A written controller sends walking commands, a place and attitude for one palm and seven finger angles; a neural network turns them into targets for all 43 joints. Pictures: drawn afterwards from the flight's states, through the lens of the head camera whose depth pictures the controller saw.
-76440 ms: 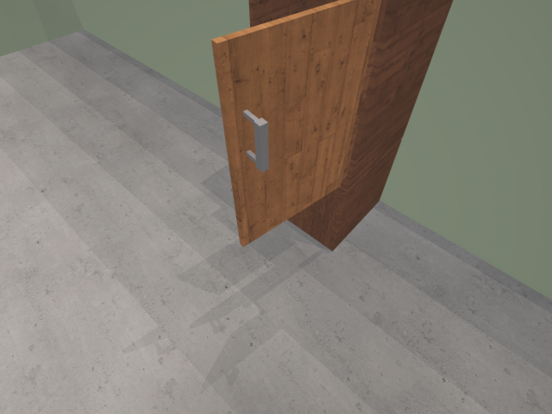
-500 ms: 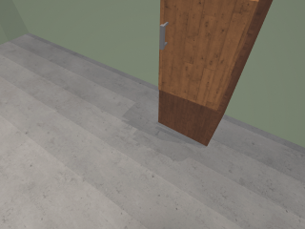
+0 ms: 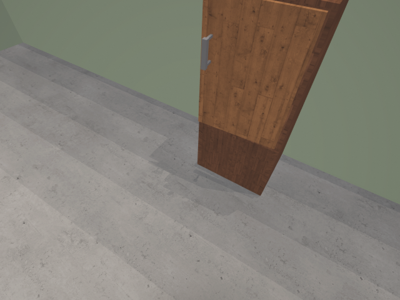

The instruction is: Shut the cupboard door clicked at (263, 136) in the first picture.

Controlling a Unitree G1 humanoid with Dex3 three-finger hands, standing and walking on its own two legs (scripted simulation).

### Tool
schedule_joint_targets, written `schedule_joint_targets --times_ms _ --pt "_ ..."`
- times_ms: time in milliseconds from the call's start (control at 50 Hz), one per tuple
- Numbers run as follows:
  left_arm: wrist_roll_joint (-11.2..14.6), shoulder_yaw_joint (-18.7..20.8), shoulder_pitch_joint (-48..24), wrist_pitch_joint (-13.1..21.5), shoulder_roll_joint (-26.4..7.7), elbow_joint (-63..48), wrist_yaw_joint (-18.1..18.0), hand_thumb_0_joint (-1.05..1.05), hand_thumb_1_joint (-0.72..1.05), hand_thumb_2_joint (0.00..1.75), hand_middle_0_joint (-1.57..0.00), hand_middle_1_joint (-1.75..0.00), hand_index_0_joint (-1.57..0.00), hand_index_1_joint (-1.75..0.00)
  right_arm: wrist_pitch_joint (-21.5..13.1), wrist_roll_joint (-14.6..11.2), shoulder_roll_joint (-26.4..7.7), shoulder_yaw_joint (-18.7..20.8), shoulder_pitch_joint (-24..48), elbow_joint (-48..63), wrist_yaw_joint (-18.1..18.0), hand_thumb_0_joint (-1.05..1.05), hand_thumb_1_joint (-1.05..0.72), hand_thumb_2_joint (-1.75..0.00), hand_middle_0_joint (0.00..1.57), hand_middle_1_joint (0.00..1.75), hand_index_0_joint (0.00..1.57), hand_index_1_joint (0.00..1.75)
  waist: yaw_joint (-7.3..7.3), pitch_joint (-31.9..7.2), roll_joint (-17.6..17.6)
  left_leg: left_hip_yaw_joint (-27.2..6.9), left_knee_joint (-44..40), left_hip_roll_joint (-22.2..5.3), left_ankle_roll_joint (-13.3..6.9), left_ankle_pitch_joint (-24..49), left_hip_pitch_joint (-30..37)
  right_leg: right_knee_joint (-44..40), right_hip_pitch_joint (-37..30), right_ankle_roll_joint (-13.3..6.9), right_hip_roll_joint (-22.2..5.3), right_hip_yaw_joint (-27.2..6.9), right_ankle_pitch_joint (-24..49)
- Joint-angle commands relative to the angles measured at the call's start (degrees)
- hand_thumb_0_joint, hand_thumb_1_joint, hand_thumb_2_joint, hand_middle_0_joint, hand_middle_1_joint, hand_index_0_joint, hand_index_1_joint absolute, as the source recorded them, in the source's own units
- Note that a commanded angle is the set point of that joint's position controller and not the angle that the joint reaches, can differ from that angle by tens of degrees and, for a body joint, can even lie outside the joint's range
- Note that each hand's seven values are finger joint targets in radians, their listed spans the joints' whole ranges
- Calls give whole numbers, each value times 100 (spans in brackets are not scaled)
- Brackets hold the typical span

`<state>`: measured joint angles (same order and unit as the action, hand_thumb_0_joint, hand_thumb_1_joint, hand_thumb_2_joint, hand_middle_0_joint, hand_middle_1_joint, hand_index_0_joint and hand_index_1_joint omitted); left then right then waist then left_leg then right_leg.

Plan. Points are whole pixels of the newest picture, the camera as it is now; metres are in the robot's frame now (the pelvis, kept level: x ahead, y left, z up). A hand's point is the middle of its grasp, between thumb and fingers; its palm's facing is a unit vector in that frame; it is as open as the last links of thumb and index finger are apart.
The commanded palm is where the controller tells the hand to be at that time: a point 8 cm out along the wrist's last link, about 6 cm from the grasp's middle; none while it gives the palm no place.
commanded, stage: look to check the result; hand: left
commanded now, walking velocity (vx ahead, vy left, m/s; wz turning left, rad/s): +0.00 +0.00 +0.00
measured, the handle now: (207, 52) +0.96 +0.01 +0.04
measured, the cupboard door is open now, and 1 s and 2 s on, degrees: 4 4 4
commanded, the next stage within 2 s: walk to a spot facing it in 0.48 s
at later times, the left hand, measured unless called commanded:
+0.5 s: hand out of the picture +0.01 +0.18 -0.18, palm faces +0.00 -0.98 -0.21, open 7.4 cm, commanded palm none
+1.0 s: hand out of the picture +0.03 +0.20 -0.20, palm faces +0.20 -0.95 -0.23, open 7.4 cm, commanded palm none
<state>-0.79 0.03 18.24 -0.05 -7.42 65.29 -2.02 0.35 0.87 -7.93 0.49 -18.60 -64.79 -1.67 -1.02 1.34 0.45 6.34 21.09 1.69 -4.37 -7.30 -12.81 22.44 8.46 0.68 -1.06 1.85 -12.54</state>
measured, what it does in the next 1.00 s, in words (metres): stands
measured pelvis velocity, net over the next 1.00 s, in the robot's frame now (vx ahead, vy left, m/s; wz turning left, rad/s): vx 0.02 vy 0.00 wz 0.20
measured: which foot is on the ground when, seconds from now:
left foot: down 0.00-1.00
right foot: down 0.00-1.00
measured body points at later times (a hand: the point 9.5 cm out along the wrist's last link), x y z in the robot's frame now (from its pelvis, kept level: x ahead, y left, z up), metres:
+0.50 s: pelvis +0.02 +0.00 +0.00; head +0.03 +0.00 +0.45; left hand +0.01 +0.23 -0.16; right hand +0.02 -0.24 -0.16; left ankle +0.05 +0.07 -0.74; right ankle +0.00 -0.13 -0.74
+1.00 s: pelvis +0.02 +0.00 -0.02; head +0.06 +0.03 +0.43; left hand +0.02 +0.25 -0.18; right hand +0.08 -0.24 -0.16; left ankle +0.03 +0.08 -0.73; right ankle +0.00 -0.13 -0.74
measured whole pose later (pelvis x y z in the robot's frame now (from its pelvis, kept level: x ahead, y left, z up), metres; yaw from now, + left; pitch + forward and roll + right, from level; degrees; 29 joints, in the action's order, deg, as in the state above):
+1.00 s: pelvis +0.02 +0.00 -0.02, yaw +11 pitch -1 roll -2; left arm -1.7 3.6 11.6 -1.5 -11.9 57.9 -2.5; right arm 3.7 0.9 -10.2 2.9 -13.1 -58.9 0.4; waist -1.4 6.9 1.1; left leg 3.5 46.3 -0.2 0.3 -25.8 -22.7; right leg 34.0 9.6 1.1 -4.8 12.1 -22.4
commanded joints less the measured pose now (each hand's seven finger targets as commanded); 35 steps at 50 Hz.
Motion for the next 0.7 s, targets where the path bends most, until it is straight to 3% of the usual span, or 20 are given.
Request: schedule_joint_targets --times_ms 0,140,320,560,620,680 --pt "-18 127 509 71 -591 -32 -12 0 90 90 -20 -30 -20 -30 -82 -7 -646 119 -297 141 -45 0 -90 -90 20 30 20 30 35 384 -147 -1123 -784 -819 185 -1044 137 -461 481 -266 -391 -459 -154" --pt "-12 134 450 102 -709 -14 -17 0 90 90 -20 -30 -20 -30 -96 -29 -778 133 -244 145 -44 0 -90 -90 20 30 20 30 19 273 39 -1020 -632 -831 166 -597 411 -538 462 -280 -432 -485 -51" --pt "-19 131 297 87 -820 9 -6 0 90 90 -20 -30 -20 -30 -103 -24 -876 128 -48 115 -40 0 -90 -90 20 30 20 30 15 423 -41 -1026 -741 -851 188 -651 409 -567 425 -260 -447 -503 -44" --pt "-16 158 10 128 -1041 -55 16 0 90 90 -20 -30 -20 -30 -150 -25 -1072 134 256 144 -28 0 -90 -90 20 30 20 30 27 219 -64 -967 -596 -849 191 96 627 -656 196 -271 -526 -523 295" --pt "-2 138 48 63 -835 -57 -6 0 90 90 -20 -30 -20 -30 -104 -17 -806 74 184 132 -6 0 -90 -90 20 30 20 30 27 222 -81 -980 -474 -822 235 271 482 -489 129 -201 -578 -368 307" --pt "-4 226 58 -11 -930 -168 -35 0 90 90 -20 -30 -20 -30 -23 -10 -857 116 194 237 15 0 -90 -90 20 30 20 30 54 239 -124 -1085 -158 -806 216 526 160 -129 115 -194 -637 -210 279"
